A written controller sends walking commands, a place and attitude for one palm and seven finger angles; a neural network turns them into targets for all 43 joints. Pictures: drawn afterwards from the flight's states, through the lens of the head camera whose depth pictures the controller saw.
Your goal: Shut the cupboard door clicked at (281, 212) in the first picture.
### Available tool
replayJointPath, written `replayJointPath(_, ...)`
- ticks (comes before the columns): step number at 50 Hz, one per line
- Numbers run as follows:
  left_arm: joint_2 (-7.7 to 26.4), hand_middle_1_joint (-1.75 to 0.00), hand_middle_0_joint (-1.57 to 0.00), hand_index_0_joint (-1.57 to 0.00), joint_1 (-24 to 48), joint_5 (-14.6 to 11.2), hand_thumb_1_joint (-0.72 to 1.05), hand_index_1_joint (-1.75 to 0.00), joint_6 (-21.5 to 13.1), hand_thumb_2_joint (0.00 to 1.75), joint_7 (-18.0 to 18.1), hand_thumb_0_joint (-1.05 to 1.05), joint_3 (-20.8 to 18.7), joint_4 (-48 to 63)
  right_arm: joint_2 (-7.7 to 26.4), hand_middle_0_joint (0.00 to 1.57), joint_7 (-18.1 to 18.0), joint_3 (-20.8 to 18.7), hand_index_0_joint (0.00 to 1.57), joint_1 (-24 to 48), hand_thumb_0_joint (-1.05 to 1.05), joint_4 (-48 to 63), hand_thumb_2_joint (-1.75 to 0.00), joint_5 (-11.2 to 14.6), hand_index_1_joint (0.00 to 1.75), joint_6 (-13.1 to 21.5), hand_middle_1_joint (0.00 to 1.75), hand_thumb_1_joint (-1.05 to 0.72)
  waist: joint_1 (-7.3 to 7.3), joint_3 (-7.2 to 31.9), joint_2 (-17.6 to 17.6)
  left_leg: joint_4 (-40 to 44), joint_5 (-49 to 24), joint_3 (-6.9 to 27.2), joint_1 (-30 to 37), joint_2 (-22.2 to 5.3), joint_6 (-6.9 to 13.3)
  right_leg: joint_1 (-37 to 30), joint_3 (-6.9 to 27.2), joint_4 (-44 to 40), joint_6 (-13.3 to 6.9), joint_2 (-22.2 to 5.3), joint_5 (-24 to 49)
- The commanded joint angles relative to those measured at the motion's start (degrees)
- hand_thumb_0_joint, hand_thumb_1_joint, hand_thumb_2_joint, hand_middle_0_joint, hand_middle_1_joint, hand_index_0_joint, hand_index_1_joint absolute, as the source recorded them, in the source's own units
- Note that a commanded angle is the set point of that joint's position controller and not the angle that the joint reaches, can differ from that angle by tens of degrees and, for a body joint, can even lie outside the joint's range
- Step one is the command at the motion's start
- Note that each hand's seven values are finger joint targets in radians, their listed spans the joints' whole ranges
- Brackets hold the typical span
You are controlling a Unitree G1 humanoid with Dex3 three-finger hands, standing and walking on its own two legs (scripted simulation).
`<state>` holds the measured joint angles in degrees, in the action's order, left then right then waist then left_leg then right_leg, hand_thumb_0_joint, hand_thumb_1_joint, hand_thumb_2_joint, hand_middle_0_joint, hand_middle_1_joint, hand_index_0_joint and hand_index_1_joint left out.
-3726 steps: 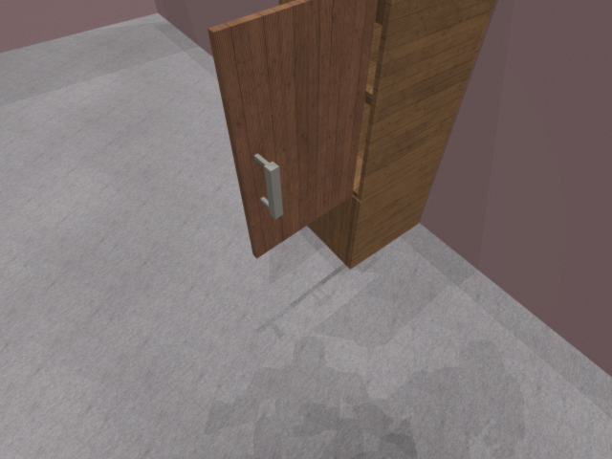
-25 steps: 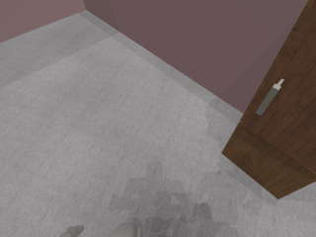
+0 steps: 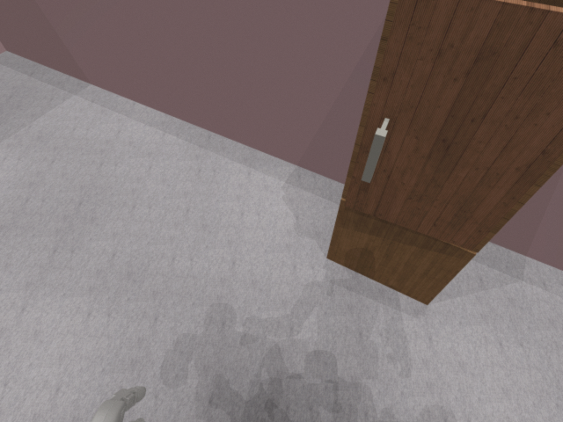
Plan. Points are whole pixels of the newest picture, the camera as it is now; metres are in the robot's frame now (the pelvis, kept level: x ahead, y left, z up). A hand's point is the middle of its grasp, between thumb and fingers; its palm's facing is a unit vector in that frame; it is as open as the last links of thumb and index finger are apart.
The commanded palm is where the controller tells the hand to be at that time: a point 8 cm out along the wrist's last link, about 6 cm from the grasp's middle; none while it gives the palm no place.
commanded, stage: turn to face it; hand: left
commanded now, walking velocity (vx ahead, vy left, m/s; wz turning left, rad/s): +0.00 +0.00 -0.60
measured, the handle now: (376, 151) +0.68 -0.19 -0.07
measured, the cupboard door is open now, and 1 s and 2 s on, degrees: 4 4 4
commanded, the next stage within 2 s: take the last steps up to it in 0.58 s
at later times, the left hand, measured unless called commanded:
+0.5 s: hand (164, 416) +0.15 +0.20 -0.16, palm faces -0.21 -0.96 -0.19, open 7.4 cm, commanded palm none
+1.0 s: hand (200, 412) +0.15 +0.15 -0.18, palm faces -0.35 -0.92 -0.16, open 7.4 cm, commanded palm none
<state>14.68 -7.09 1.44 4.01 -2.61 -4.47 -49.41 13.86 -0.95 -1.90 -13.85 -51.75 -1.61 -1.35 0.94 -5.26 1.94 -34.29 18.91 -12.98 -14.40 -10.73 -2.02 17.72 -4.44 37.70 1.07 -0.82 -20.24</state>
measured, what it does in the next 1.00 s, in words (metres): steps on the spot, turning right: right foot, then left foot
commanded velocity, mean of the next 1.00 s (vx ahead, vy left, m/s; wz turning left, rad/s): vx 0.10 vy -0.04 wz -0.31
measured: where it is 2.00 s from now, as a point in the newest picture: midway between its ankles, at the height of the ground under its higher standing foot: outside the picture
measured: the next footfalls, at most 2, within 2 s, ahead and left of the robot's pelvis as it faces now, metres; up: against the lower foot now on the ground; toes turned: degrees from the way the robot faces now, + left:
right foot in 0.02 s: +0.04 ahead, -0.13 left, +0.00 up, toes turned -5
left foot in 0.34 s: +0.09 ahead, +0.12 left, +0.00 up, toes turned -6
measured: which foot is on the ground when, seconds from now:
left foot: down 0.00-0.02, up 0.04-0.32, down 0.34-0.68, up 0.70-0.96, down 0.98-1.00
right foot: up 0.00-0.00, down 0.02-0.34, up 0.36-0.66, down 0.68-0.98, up 1.00-1.00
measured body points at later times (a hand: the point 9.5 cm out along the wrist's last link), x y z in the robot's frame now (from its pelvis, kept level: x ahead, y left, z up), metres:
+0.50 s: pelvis +0.02 +0.02 +0.01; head +0.06 +0.03 +0.45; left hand +0.16 +0.25 -0.15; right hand +0.02 -0.25 -0.12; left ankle +0.05 +0.12 -0.73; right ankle -0.05 -0.11 -0.66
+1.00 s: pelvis +0.06 -0.02 -0.01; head +0.08 -0.01 +0.44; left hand +0.17 +0.19 -0.17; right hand +0.00 -0.27 -0.14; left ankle +0.10 +0.08 -0.74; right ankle -0.04 -0.11 -0.73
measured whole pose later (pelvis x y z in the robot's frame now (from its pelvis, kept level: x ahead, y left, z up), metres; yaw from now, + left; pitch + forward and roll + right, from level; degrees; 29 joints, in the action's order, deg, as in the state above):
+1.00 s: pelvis +0.06 -0.02 -0.01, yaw -22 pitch +2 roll -1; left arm 11.5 -15.5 1.5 1.6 -1.4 -3.5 -57.5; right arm 12.3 -0.8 -1.8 -15.0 -54.9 -2.2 1.1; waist 0.9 -0.5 -1.1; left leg -33.6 19.0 -6.3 -17.6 -3.9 -0.3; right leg 13.7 0.5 36.0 -2.0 1.3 -24.3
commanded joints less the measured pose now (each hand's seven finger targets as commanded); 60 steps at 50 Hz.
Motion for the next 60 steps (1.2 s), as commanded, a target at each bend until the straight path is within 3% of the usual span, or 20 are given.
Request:
replayJointPath(1, 15.08, -0.30, -0.20, -0.20, -10.53, 0.05, 0.90, -0.30, -2.81, 0.90, 1.87, 0.00, -2.98, 1.27, 5.69, 0.20, 0.07, -2.09, 0.20, 4.89, 0.00, 7.78, -0.90, 0.93, 0.30, 0.50, 0.30, -0.90, -6.06, 9.07, -19.03, -22.11, 18.31, 2.54, -21.08, 5.52, -2.79, -20.62, 26.87, -18.27, -11.53, -20.85, 37.58)
replayJointPath(2, 15.97, -0.30, -0.20, -0.20, -12.04, -0.53, 0.90, -0.30, -2.64, 0.90, 2.33, 0.00, -2.77, 1.01, 6.46, 0.20, -0.42, -1.72, 0.20, 6.68, 0.00, 8.55, -0.90, 0.93, 0.30, -0.21, 0.30, -0.90, -6.64, 8.01, -14.29, -28.78, 17.93, 10.01, -22.10, 4.96, -2.37, -16.64, 26.71, -17.60, -14.48, -21.93, 39.62)
replayJointPath(4, 12.09, -0.30, -0.20, -0.20, -5.30, -0.41, 0.90, -0.30, -2.41, 0.90, 3.40, 0.00, -2.51, 2.30, 7.82, 0.20, -0.99, -2.19, 0.20, 5.56, 0.00, 6.69, -0.90, 0.90, 0.30, -0.51, 0.30, -0.90, -3.52, 7.87, -17.95, -33.31, 11.29, 13.71, -23.94, 3.55, -2.59, -14.32, 25.03, -18.06, -13.88, -17.28, 28.58)
replayJointPath(7, 10.12, -0.30, -0.20, -0.20, -0.70, -0.13, 0.90, -0.30, -2.61, 0.90, 3.13, 0.00, -1.57, 4.02, 6.19, 0.20, -0.10, -1.86, 0.20, 2.77, 0.00, 4.74, -0.90, 0.67, 0.30, -0.61, 0.30, -0.90, -0.58, 8.66, -11.65, -27.00, 4.93, 11.33, -16.40, 5.04, -3.30, -8.45, 17.22, -16.74, -11.50, -11.97, 26.21)
replayJointPath(12, 11.09, -0.30, -0.20, -0.20, -1.75, 0.24, 0.90, -0.30, -2.30, 0.90, 2.81, 0.00, -1.90, 3.24, 5.08, 0.20, -0.07, -1.64, 0.20, 2.43, 0.00, 5.19, -0.90, 1.04, 0.30, -0.12, 0.30, -0.90, -1.19, 7.26, -11.80, -11.36, 4.99, 10.17, -9.71, 7.86, -2.48, -4.73, 21.54, -16.74, -11.85, -11.49, 20.15)
replayJointPath(15, 9.80, -0.30, -0.20, -0.20, -0.05, -0.40, 0.90, -0.30, -1.88, 0.90, 2.70, 0.00, -1.82, 3.01, 5.29, 0.20, -0.61, -1.51, 0.20, -3.77, 0.00, 3.07, -0.90, 1.12, 0.30, 0.96, 0.30, -0.90, 1.85, 9.05, -8.95, 7.05, -6.41, 9.93, 3.51, 8.81, -1.73, 0.88, 20.84, -10.97, -7.36, -8.13, 17.70)
replayJointPath(17, 3.86, -0.30, -0.20, -0.20, -3.13, -1.14, 0.90, -0.30, -1.25, 0.90, 1.95, 0.00, -0.66, 4.34, 14.46, 0.20, -1.03, -2.98, 0.20, -5.11, 0.00, 3.62, -0.90, -0.11, 0.30, 1.68, 0.30, -0.90, 1.42, 8.67, 15.01, 18.79, -7.16, 31.65, 9.76, -11.54, 6.80, 13.79, 8.76, 6.96, -1.01, 4.27, -7.99)
replayJointPath(18, 5.28, -0.30, -0.20, -0.20, -2.02, -0.44, 0.90, -0.30, -1.28, 0.90, 1.80, 0.00, -0.76, 4.69, 15.11, 0.20, -1.29, -3.02, 0.20, -5.12, 0.00, 4.08, -0.90, -0.29, 0.30, 1.58, 0.30, -0.90, 2.06, 7.61, 13.06, 20.29, -7.90, 35.25, 5.10, -16.62, 11.05, 13.76, 7.45, 18.55, -0.42, 3.05, -14.43)
replayJointPath(23, 3.02, -0.30, -0.20, -0.20, -2.26, -0.34, 0.90, -0.30, -0.99, 0.90, 1.01, 0.00, -0.87, 1.80, 9.31, 0.20, -1.78, -1.56, 0.20, -0.32, 0.00, 3.63, -0.90, -0.49, 0.30, 1.99, 0.30, -0.90, -0.74, 7.80, 8.11, 14.14, -30.21, 16.90, 7.18, -7.12, 9.74, 12.08, 5.02, 23.38, 1.24, 0.26, -7.09)
replayJointPath(29, 1.36, -0.30, -0.20, -0.20, -1.03, -0.39, 0.90, -0.30, -1.23, 0.90, 1.28, 0.00, 0.20, 1.20, 10.05, 0.20, -1.21, -2.56, 0.20, -3.46, 0.00, 0.16, -0.90, -0.23, 0.30, 1.18, 0.30, -0.90, 1.01, 8.48, 10.22, 11.44, -30.41, 14.07, 7.19, -7.75, 9.85, 2.09, 0.50, 4.79, 0.05, 1.42, -5.08)
replayJointPath(32, 2.85, -0.30, -0.20, -0.20, -5.95, -0.32, 0.90, -0.30, -1.84, 0.90, 1.60, 0.00, -0.29, -0.76, 9.99, 0.20, -0.93, -2.95, 0.20, -1.76, 0.00, -0.30, -0.90, 0.40, 0.30, 0.78, 0.30, -0.90, -1.68, 8.84, 6.91, 6.27, -22.10, 10.85, 1.46, -5.32, 5.68, -9.24, 0.69, -11.91, -1.12, 1.23, 9.37)
replayJointPath(34, 10.75, -0.30, -0.20, -0.20, -8.66, 0.48, 0.90, -0.30, -2.83, 0.90, 2.73, 0.00, -1.59, -1.99, 3.77, 0.20, -0.24, -1.84, 0.20, -0.21, 0.00, 1.72, -0.90, 1.08, 0.30, 0.62, 0.30, -0.90, -2.99, 7.47, -14.36, -7.85, 7.79, 2.74, -15.12, 5.71, -0.82, -18.36, 22.13, -20.09, -8.16, -17.08, 24.93)
replayJointPath(35, 12.50, -0.30, -0.20, -0.20, -10.68, -0.02, 0.90, -0.30, -2.87, 0.90, 2.73, 0.00, -1.53, -2.42, 3.59, 0.20, -0.44, -1.38, 0.20, 2.85, 0.00, 2.83, -0.90, 0.93, 0.30, -0.14, 0.30, -0.90, -4.95, 7.10, -13.18, -17.93, 17.14, 7.64, -15.78, 7.09, -0.86, -13.41, 24.58, -21.61, -13.68, -21.17, 24.01)
replayJointPath(38, 7.61, -0.30, -0.20, -0.20, -5.94, -0.12, 0.90, -0.30, -3.18, 0.90, 3.18, 0.00, -1.13, -2.35, 5.42, 0.20, -0.43, -1.98, 0.20, 2.58, 0.00, 0.90, -0.90, 0.35, 0.30, 0.08, 0.30, -0.90, -2.02, 4.39, -14.91, -28.89, 9.53, 11.85, -22.22, 5.65, -1.01, -14.09, 19.90, -22.25, -14.07, -14.31, 14.11)
replayJointPath(46, 7.06, -0.30, -0.20, -0.20, -3.79, -0.02, 0.90, -0.30, -4.05, 0.90, 2.01, 0.00, -1.34, -3.57, 2.58, 0.20, 0.26, -1.38, 0.20, -4.09, 0.00, -1.08, -0.90, -0.17, 0.30, 2.33, 0.30, -0.90, 1.70, 2.74, -9.51, 2.38, -1.08, 5.31, 1.44, 8.40, -0.11, 0.10, 15.58, -20.02, -11.39, -8.39, -4.24)
replayJointPath(47, 5.73, -0.30, -0.20, -0.20, -2.97, -0.37, 0.90, -0.30, -3.84, 0.90, 1.74, 0.00, -0.95, -3.39, 3.73, 0.20, -0.15, -1.46, 0.20, -9.01, 0.00, -2.81, -0.90, -0.24, 0.30, 2.96, 0.30, -0.90, 3.97, 3.67, -6.25, 8.77, -2.93, 6.77, 9.96, 7.62, 0.22, 5.51, 13.66, -14.12, -9.36, -5.90, -6.33)
replayJointPath(49, 0.60, -0.30, -0.20, -0.20, -2.66, -0.43, 0.90, -0.30, -3.79, 0.90, 0.75, 0.00, 0.38, -0.34, 13.93, 0.20, -1.32, -3.53, 0.20, -18.16, 0.00, -4.24, -0.90, -1.34, 0.30, 3.61, 0.30, -0.90, 6.65, 4.63, 16.20, 23.87, 15.87, 41.84, 17.85, -17.12, 9.47, 22.36, 3.32, 14.99, -3.58, 3.32, -12.90)
replayJointPath(50, 3.06, -0.30, -0.20, -0.20, 0.52, 0.49, 0.90, -0.30, -3.70, 0.90, 0.30, 0.00, -0.27, 0.63, 14.53, 0.20, -1.67, -3.38, 0.20, -17.53, 0.00, -4.06, -0.90, -1.22, 0.30, 3.65, 0.30, -0.90, 6.53, 3.20, 9.22, 25.74, 16.17, 43.25, 13.88, -19.54, 12.08, 24.27, 7.79, 23.11, -3.73, 0.10, -11.09)
replayJointPath(56, 0.05, -0.30, -0.20, -0.20, -0.84, 0.15, 0.90, -0.30, -3.27, 0.90, -0.90, 0.00, -0.03, -2.52, 7.71, 0.20, -1.79, -1.39, 0.20, -10.44, 0.00, -4.16, -0.90, -0.74, 0.30, 5.17, 0.30, -0.90, 1.25, 2.19, 5.76, 20.86, -21.52, 14.76, 12.12, -9.12, 8.74, 19.94, 4.77, 21.70, -1.06, -2.95, 2.69)
replayJointPath(60, -1.21, -0.30, -0.20, -0.20, 1.71, -0.03, 0.90, -0.30, -3.40, 0.90, -0.81, 0.00, 0.92, -2.50, 7.57, 0.20, -1.01, -1.82, 0.20, -10.64, 0.00, -5.72, -0.90, -0.78, 0.30, 4.51, 0.30, -0.90, 1.81, 0.75, 7.36, 19.40, -23.70, 7.57, 8.35, -7.11, 7.47, 12.01, -0.15, 6.57, -1.28, -2.09, 6.52)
